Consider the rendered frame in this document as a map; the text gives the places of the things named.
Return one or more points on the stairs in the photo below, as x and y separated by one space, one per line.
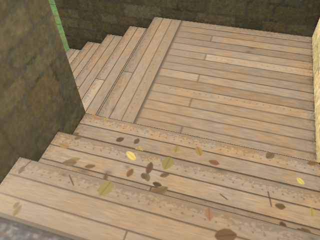
268 186
97 66

